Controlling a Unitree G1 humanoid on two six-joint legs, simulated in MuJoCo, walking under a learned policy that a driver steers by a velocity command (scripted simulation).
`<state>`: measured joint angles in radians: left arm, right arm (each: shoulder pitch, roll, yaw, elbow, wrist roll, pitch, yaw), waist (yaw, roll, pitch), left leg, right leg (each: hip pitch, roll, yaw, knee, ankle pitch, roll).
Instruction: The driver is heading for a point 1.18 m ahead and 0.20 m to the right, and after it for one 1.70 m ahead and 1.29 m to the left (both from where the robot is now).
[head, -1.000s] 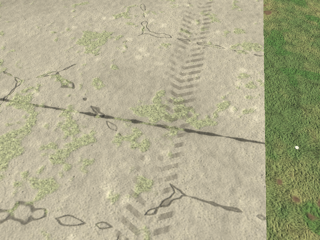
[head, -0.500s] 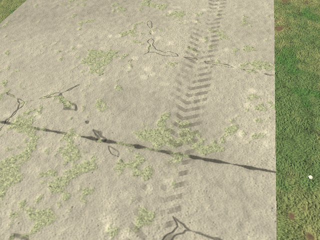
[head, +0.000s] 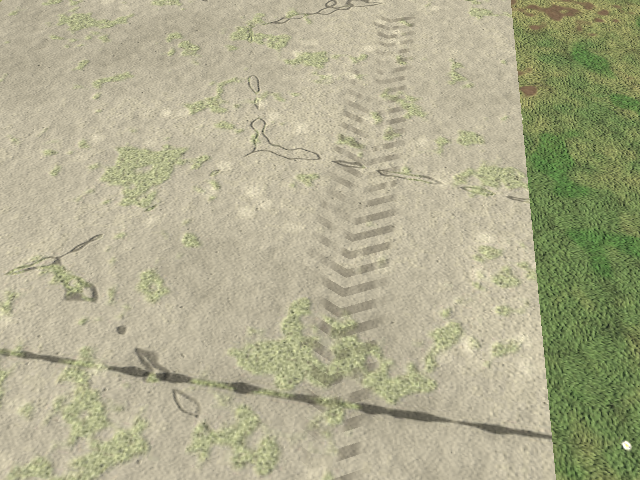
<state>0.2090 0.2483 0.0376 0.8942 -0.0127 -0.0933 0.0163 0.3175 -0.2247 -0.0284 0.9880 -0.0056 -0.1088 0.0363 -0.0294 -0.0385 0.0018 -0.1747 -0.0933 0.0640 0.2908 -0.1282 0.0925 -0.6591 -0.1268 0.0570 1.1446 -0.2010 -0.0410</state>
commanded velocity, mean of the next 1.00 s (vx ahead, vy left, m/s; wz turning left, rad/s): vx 0.28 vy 0.00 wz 0.00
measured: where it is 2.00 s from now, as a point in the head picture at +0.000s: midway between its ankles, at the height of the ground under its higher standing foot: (336, 393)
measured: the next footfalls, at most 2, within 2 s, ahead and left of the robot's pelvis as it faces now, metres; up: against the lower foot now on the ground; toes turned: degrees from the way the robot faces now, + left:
right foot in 0.30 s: +0.34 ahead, -0.17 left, +0.00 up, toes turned -2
left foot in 0.74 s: +0.46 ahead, +0.05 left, +0.00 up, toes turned +1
